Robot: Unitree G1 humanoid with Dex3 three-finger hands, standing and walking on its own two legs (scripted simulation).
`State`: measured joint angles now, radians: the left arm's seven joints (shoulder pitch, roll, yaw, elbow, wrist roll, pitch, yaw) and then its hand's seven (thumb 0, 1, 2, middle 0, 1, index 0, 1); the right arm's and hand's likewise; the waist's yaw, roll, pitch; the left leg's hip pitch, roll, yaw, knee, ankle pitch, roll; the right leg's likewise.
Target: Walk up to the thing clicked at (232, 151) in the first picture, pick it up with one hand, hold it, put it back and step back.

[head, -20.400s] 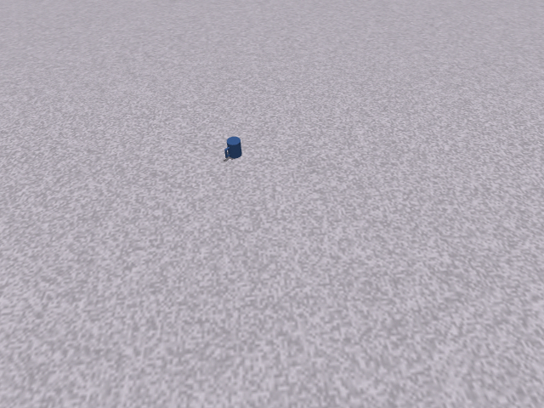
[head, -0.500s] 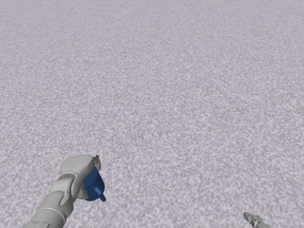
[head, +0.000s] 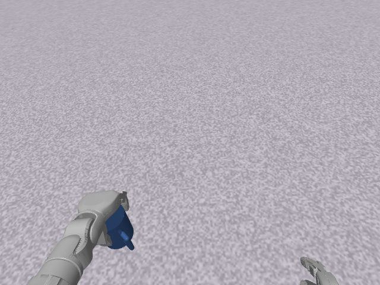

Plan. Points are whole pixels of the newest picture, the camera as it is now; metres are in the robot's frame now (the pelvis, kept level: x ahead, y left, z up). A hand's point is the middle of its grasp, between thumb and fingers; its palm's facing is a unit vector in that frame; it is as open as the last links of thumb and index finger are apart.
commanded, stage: hold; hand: left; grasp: from above
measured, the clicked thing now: (117, 230) +0.28 +0.21 -0.09
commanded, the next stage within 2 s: crouch in 0.52 s
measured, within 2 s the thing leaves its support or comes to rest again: neither
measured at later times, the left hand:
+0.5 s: hand (105, 224) +0.28 +0.22 -0.05, palm faces -0.49 -0.06 -0.87, open 10.3 cm
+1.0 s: hand (109, 232) +0.28 +0.23 -0.10, palm faces -0.51 -0.04 -0.86, open 10.5 cm
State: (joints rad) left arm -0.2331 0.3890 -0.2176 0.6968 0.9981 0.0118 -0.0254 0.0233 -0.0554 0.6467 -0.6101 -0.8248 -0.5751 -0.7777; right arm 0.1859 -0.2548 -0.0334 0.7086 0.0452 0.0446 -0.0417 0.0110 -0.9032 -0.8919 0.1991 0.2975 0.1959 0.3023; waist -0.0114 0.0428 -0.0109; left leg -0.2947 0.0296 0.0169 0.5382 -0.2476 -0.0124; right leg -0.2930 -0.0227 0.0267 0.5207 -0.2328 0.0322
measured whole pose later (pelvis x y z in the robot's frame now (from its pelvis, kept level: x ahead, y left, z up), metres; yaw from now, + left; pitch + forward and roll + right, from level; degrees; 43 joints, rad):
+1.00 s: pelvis +0.00 +0.00 -0.01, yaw +1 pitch +4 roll +0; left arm -0.29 0.37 -0.19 0.90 1.08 -0.07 0.13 0.01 -0.09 0.76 -0.56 -0.89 -0.53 -0.84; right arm 0.18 -0.25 -0.05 0.73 0.02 0.06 -0.02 0.01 -0.89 -0.89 0.20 0.30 0.20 0.30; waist -0.04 0.01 -0.01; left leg -0.42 0.03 0.00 0.62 -0.27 -0.01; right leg -0.41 -0.03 0.02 0.60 -0.26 0.03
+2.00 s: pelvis -0.05 +0.01 -0.33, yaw -3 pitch +39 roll -7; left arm -0.85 0.64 0.11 1.31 1.26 -0.16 0.36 0.01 -0.10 0.71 -0.60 -0.87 -0.58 -0.80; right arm 0.17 -0.26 -0.01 0.72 -0.11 -0.07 0.09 0.00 -0.91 -0.90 0.20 0.30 0.20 0.30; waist -0.21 0.02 -0.14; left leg -2.06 0.00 -0.11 2.07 -0.70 -0.02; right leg -2.00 -0.01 -0.02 2.00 -0.68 0.06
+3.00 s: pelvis -0.06 +0.01 -0.42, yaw -6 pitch +37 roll -10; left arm -1.01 0.84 0.15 1.46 1.30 -0.22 0.33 0.00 -0.12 0.73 -0.61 -0.86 -0.59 -0.80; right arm 0.19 -0.28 0.09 0.69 -0.14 -0.03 0.14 0.00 -0.91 -0.90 0.20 0.30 0.20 0.30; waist -0.29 -0.02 -0.01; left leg -2.30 -0.01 -0.16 2.35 -0.70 -0.01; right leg -2.22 0.01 -0.04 2.25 -0.68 0.07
